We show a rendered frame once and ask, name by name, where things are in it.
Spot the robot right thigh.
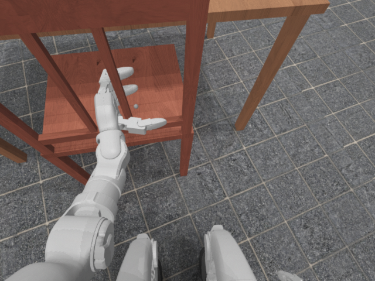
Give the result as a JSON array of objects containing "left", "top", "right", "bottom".
[{"left": 204, "top": 229, "right": 257, "bottom": 281}]

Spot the robot left thigh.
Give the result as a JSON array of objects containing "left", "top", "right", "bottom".
[{"left": 116, "top": 238, "right": 158, "bottom": 281}]

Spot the robot left upper arm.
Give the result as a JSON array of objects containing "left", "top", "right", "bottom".
[{"left": 4, "top": 215, "right": 114, "bottom": 281}]

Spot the left robot hand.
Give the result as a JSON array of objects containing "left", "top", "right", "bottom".
[{"left": 94, "top": 67, "right": 167, "bottom": 135}]

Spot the chair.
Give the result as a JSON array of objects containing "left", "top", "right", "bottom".
[{"left": 0, "top": 0, "right": 210, "bottom": 185}]

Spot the left robot forearm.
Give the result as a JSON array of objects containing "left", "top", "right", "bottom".
[{"left": 45, "top": 129, "right": 130, "bottom": 260}]

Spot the robot thigh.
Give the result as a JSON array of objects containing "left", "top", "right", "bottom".
[
  {"left": 204, "top": 229, "right": 257, "bottom": 281},
  {"left": 116, "top": 238, "right": 158, "bottom": 281}
]

